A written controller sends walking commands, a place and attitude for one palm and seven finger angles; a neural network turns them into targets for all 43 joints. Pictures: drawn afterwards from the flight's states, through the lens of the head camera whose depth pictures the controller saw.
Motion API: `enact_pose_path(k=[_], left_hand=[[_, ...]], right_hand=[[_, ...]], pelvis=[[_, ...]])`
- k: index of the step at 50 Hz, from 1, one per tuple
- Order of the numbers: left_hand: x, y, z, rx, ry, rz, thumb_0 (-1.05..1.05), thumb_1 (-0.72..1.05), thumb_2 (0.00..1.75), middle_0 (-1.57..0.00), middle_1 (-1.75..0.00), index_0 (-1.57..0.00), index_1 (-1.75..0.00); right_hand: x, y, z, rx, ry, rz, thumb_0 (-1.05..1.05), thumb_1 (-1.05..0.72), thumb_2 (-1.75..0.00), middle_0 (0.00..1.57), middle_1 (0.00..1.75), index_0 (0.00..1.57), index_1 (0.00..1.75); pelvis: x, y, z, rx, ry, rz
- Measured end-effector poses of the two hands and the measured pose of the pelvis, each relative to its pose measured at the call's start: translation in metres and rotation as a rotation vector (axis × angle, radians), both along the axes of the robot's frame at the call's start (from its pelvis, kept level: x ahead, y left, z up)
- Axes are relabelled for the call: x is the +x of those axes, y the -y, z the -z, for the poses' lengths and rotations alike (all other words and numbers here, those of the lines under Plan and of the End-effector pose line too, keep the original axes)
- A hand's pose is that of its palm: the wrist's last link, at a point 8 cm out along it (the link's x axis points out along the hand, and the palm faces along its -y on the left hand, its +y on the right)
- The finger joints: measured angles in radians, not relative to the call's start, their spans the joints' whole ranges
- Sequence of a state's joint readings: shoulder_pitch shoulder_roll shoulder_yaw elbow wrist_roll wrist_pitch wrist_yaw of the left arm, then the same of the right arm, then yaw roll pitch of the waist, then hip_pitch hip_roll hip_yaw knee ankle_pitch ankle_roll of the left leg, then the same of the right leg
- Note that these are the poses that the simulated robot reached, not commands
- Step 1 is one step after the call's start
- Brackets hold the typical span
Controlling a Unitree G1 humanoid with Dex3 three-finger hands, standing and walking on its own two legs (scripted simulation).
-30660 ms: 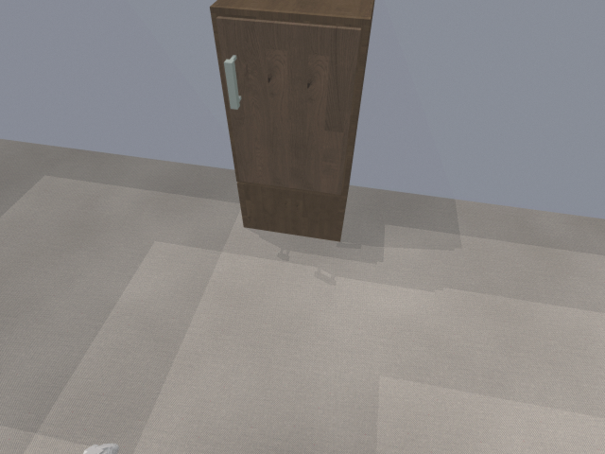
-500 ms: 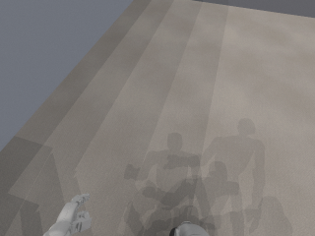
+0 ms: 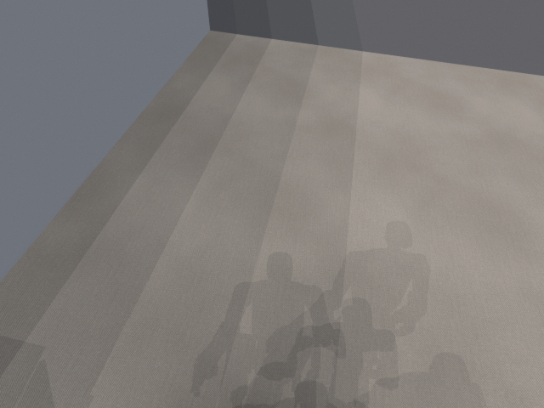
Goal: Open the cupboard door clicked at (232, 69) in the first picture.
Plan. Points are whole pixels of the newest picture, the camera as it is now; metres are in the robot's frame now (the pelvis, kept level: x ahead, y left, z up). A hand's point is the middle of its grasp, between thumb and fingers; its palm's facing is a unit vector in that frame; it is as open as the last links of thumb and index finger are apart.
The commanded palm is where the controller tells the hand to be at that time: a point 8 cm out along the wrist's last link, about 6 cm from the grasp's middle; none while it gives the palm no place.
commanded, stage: walk to a spot facing it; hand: left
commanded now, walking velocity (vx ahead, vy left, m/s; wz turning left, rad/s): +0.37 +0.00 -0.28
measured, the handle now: out of the picture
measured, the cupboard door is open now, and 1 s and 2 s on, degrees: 45 45 45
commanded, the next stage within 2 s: turn to face it in 0.26 s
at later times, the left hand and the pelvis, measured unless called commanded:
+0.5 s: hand (215, 345) +0.25 +0.12 -0.16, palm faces +0.00 -0.98 -0.19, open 7.3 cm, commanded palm none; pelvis +0.22 -0.06 +0.01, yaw -1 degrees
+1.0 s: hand (226, 289) +0.35 +0.11 -0.14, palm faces +0.29 -0.91 -0.29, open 7.4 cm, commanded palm none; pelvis +0.32 -0.11 +0.00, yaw +16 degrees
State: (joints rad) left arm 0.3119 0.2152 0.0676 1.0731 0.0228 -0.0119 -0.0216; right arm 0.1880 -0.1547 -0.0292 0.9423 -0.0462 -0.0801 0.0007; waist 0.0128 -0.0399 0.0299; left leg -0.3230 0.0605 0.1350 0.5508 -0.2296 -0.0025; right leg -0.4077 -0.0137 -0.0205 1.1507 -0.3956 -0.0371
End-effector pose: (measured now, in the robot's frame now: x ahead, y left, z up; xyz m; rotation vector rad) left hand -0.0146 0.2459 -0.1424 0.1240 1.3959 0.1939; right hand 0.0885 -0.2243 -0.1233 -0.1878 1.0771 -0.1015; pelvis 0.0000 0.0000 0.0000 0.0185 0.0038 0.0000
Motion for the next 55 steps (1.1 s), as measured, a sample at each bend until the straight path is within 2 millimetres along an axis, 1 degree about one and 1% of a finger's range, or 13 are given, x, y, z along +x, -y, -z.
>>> enact_pose_path(k=[5, 10, 13, 15, 18, 23, 27, 30, 36, 43, 46, 49, 55], left_hand=[[0.086, 0.014, -0.017, -0.009, 0.092, 0.053, 0.01, 0.91, 0.9, -0.2, -0.3, -0.19, -0.29], [0.18, 0.04, -0.02, 0.006, 0.179, 0.14, 0.01, 0.91, 0.9, -0.2, -0.3, -0.19, -0.3], [0.222, 0.055, -0.014, 0.028, 0.232, 0.151, 0.01, 0.91, 0.9, -0.2, -0.3, -0.19, -0.3], [0.236, 0.063, -0.017, 0.029, 0.234, 0.14, 0.0, 0.91, 0.9, -0.2, -0.3, -0.19, -0.3], [0.247, 0.073, -0.021, 0.026, 0.199, 0.118, 0.0, 0.92, 0.9, -0.2, -0.3, -0.2, -0.3], [0.257, 0.076, -0.017, 0.007, 0.108, 0.098, 0.0, 0.93, 0.9, -0.2, -0.3, -0.2, -0.3], [0.265, 0.077, -0.002, -0.022, 0.056, 0.048, 0.0, 0.92, 0.9, -0.2, -0.3, -0.2, -0.3], [0.276, 0.074, 0.016, -0.033, 0.031, 0.013, 0.0, 0.91, 0.9, -0.2, -0.3, -0.2, -0.3], [0.321, 0.07, 0.007, -0.007, 0.105, -0.048, 0.01, 0.91, 0.9, -0.2, -0.3, -0.2, -0.3], [0.363, 0.076, -0.02, 0.07, 0.246, -0.094, 0.01, 0.91, 0.9, -0.2, -0.3, -0.2, -0.3], [0.361, 0.081, -0.023, 0.119, 0.268, -0.12, 0.0, 0.91, 0.9, -0.2, -0.3, -0.2, -0.3], [0.35, 0.088, -0.031, 0.131, 0.239, -0.167, 0.0, 0.9, 0.9, -0.2, -0.3, -0.2, -0.3], [0.324, 0.103, -0.029, 0.105, 0.172, -0.247, 0.01, 0.9, 0.9, -0.2, -0.3, -0.2, -0.3]], right_hand=[[-0.02, 0.017, 0.003, 0.0, -0.159, 0.08, -0.01, -0.94, -0.9, 0.2, 0.3, 0.21, 0.3], [-0.038, 0.044, 0.018, 0.024, -0.32, 0.163, -0.01, -0.93, -0.9, 0.2, 0.3, 0.21, 0.3], [-0.034, 0.06, 0.03, 0.032, -0.403, 0.191, 0.0, -0.92, -0.9, 0.2, 0.3, 0.2, 0.3], [-0.016, 0.068, 0.026, 0.027, -0.42, 0.195, 0.0, -0.92, -0.9, 0.2, 0.3, 0.2, 0.3], [0.031, 0.076, 0.014, 0.016, -0.367, 0.192, 0.0, -0.92, -0.9, 0.19, 0.3, 0.2, 0.3], [0.124, 0.075, 0.001, 0.021, -0.228, 0.157, 0.0, -0.91, -0.9, 0.19, 0.3, 0.2, 0.3], [0.195, 0.062, 0.004, 0.018, -0.156, 0.089, 0.0, -0.91, -0.9, 0.19, 0.3, 0.2, 0.3], [0.238, 0.055, 0.013, 0.001, -0.108, 0.047, 0.0, -0.91, -0.9, 0.19, 0.3, 0.2, 0.3], [0.276, 0.057, 0.012, -0.021, -0.118, -0.025, -0.01, -0.92, -0.9, 0.2, 0.3, 0.2, 0.3], [0.306, 0.09, 0.015, -0.021, -0.158, -0.095, 0.0, -0.91, -0.9, 0.2, 0.3, 0.21, 0.3], [0.326, 0.109, 0.02, -0.023, -0.165, -0.116, 0.0, -0.91, -0.9, 0.2, 0.3, 0.21, 0.3], [0.349, 0.121, 0.012, -0.04, -0.168, -0.151, 0.0, -0.91, -0.9, 0.2, 0.3, 0.2, 0.3], [0.403, 0.115, -0.006, -0.064, -0.133, -0.254, 0.0, -0.91, -0.9, 0.19, 0.3, 0.2, 0.3]], pelvis=[[0.042, 0.007, -0.011, 0.002, -0.011, 0.028], [0.09, 0.031, -0.003, 0.015, -0.002, 0.056], [0.118, 0.047, 0.008, 0.013, 0.005, 0.06], [0.135, 0.052, 0.003, 0.003, 0.008, 0.054], [0.161, 0.059, -0.007, 0.003, -0.001, 0.052], [0.205, 0.063, -0.015, 0.0, -0.006, 0.041], [0.24, 0.058, -0.007, -0.021, 0.016, 0.006], [0.263, 0.052, 0.008, -0.036, 0.023, -0.012], [0.279, 0.058, 0.005, -0.027, 0.004, -0.08], [0.294, 0.086, 0.001, -0.035, -0.017, -0.176], [0.302, 0.102, 0.005, -0.007, -0.023, -0.217], [0.312, 0.108, -0.002, 0.004, -0.016, -0.265], [0.329, 0.113, -0.011, 0.034, -0.021, -0.348]])
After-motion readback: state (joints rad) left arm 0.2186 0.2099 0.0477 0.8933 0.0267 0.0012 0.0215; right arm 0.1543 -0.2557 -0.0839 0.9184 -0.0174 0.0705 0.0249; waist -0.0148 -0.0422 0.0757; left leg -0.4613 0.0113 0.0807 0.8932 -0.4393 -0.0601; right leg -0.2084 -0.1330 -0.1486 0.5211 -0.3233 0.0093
